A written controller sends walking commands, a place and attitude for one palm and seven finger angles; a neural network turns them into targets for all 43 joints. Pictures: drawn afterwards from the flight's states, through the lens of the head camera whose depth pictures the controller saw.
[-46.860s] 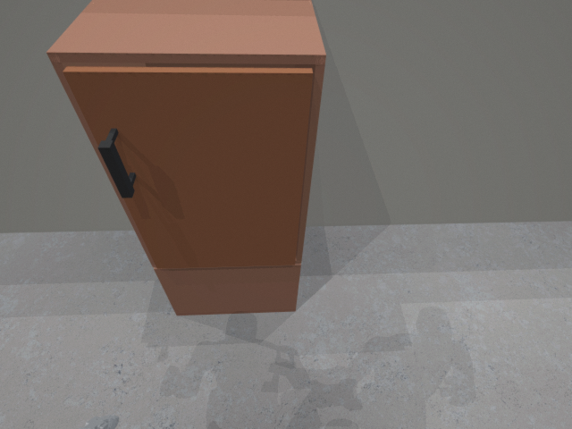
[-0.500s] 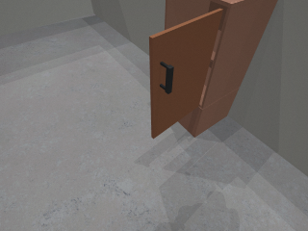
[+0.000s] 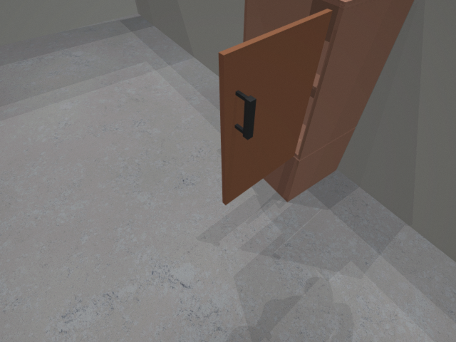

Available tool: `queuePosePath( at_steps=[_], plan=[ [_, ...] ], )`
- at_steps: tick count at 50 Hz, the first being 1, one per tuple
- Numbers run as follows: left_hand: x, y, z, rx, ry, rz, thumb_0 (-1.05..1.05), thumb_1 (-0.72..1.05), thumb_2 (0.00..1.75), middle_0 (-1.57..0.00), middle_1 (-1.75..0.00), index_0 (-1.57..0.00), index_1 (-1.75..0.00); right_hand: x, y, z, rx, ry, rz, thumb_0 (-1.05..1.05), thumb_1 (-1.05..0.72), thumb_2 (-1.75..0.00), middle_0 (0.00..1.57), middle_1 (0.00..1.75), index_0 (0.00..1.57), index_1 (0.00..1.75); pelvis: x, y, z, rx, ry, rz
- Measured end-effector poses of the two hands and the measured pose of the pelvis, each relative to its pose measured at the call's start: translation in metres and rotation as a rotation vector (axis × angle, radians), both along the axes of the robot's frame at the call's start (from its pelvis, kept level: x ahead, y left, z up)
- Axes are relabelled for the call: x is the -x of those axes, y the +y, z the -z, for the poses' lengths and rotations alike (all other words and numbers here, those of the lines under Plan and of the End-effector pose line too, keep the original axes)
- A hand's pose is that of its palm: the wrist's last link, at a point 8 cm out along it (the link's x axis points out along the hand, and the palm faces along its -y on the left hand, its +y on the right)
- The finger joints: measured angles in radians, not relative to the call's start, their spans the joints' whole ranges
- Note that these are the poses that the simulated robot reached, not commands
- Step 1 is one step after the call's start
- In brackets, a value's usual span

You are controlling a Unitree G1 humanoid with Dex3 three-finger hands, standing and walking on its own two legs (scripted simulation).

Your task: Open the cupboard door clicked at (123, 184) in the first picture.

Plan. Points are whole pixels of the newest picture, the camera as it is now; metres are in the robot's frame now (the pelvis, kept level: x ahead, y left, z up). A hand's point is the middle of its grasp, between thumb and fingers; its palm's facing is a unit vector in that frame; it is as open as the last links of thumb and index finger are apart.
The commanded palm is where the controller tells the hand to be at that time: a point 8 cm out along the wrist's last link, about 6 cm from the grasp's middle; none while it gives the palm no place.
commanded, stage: look to check the result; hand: left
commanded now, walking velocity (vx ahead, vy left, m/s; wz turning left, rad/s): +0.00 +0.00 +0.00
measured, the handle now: (243, 115) +0.65 -0.01 +0.01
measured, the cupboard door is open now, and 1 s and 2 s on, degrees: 95 95 95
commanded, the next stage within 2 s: stand and wait in 0.06 s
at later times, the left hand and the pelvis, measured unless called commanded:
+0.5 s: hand out of the picture +0.02 +0.17 -0.17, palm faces +0.04 -0.98 -0.20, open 7.3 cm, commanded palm none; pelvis +0.01 +0.00 +0.00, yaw +0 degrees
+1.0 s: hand out of the picture +0.03 +0.18 -0.17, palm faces +0.04 -0.98 -0.21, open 7.4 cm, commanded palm none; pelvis +0.02 +0.00 +0.00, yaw +0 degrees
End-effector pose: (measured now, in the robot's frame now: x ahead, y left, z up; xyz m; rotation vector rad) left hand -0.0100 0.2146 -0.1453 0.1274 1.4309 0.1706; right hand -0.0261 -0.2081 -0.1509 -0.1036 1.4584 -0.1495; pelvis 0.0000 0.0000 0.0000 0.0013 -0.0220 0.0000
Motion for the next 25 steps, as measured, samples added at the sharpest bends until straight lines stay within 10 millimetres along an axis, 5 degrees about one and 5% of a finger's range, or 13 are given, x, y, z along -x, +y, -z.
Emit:
queuePosePath(
  at_steps=[25],
  plan=[
    [-0.024,0.004,-0.002,-0.016,-0.035,0.007,0.00,0.91,0.90,-0.20,-0.30,-0.20,-0.30,-0.021,-0.011,-0.002,0.017,-0.014,-0.018,0.00,-0.91,-0.89,0.19,0.30,0.20,0.29,-0.012,-0.004,-0.001,0.002,0.001,-0.007]
  ],
)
